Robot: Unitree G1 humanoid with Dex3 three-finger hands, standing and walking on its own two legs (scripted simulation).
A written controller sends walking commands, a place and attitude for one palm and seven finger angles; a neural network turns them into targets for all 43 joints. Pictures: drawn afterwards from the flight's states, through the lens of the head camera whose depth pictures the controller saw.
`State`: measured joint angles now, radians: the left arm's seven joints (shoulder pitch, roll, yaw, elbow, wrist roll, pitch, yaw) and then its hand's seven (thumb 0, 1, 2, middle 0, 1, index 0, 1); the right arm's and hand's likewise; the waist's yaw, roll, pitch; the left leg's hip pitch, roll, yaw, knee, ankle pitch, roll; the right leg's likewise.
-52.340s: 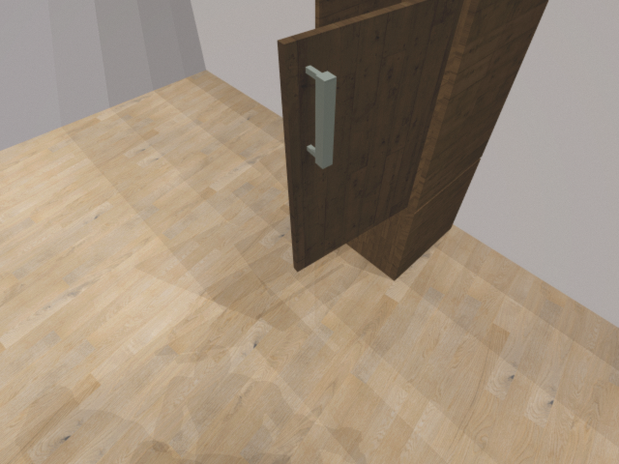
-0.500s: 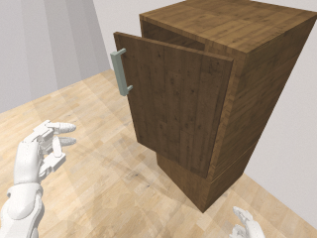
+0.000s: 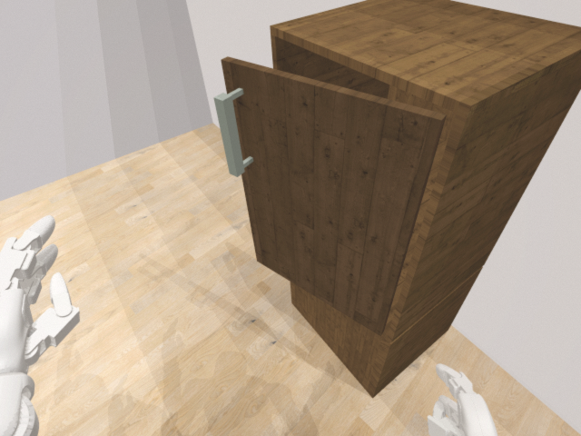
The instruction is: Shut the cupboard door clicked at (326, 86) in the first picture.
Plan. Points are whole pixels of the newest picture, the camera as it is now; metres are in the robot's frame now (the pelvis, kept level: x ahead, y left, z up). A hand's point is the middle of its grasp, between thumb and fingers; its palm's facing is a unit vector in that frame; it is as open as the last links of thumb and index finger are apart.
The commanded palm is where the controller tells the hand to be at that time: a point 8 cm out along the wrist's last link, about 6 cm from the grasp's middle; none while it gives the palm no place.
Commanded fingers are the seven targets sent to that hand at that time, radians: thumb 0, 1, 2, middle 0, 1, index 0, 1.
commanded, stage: draw the hand back to the body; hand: left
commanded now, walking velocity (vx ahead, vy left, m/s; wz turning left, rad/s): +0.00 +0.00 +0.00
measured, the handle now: (237, 133) +0.62 +0.19 +0.11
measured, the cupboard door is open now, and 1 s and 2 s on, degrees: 17 17 17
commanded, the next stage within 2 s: step back with the hand held close in 0.08 s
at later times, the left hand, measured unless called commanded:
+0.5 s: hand (65, 311) +0.19 +0.28 +0.15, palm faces +0.33 -0.80 -0.50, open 7.4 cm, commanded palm +0.13 +0.32 +0.17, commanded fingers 0.00 0.90 0.90 -0.20 -0.30 -0.20 -0.30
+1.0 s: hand out of the picture +0.07 +0.31 +0.16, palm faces +0.51 -0.74 -0.45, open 7.4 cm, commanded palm +0.00 +0.35 +0.17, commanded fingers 0.00 0.90 0.90 -0.20 -0.30 -0.20 -0.30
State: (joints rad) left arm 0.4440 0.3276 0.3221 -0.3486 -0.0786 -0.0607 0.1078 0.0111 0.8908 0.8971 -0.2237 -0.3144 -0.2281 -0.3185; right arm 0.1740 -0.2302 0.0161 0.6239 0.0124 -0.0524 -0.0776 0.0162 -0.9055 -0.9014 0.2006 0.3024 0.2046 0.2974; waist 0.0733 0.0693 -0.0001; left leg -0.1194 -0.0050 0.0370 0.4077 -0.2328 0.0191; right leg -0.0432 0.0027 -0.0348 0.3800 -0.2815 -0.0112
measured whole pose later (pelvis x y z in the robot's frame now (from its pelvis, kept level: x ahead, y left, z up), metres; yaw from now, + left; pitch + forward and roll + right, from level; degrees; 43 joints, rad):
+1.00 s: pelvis -0.11 +0.04 -0.02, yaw +4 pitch -1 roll -2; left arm 0.52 0.42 0.44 -0.50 -0.03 -0.21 0.16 0.01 0.89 0.90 -0.21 -0.30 -0.22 -0.30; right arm 0.27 -0.22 0.00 0.59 0.01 -0.02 -0.08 0.02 -0.90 -0.90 0.20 0.30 0.21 0.30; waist 0.00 0.02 0.00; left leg -0.47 -0.01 0.05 0.66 -0.26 0.07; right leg -0.36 0.02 0.01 0.60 -0.23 0.01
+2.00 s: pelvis -0.36 +0.10 -0.01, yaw -6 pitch -1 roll +0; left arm 0.57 0.45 0.44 -0.50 -0.04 -0.20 0.17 0.01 0.88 0.90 -0.22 -0.30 -0.22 -0.30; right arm 0.34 -0.22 -0.02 0.71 0.00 -0.03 -0.07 0.02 -0.90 -0.90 0.20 0.30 0.21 0.30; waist 0.01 -0.03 -0.08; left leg -0.57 0.04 0.05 0.99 -0.35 -0.01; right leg -0.18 0.04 -0.05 0.48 -0.30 -0.07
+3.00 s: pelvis -0.36 +0.15 +0.00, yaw -3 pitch -2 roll -1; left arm 0.31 0.19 0.02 1.06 0.01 0.02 0.02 -0.01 0.93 0.90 -0.20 -0.30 -0.21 -0.30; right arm 0.32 -0.17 0.00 1.04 -0.02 0.03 -0.02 0.01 -0.91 -0.90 0.20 0.30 0.20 0.30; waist -0.01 0.02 0.02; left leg -0.21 0.05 0.09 0.45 -0.20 0.00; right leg -0.15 -0.02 -0.11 0.40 -0.21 -0.01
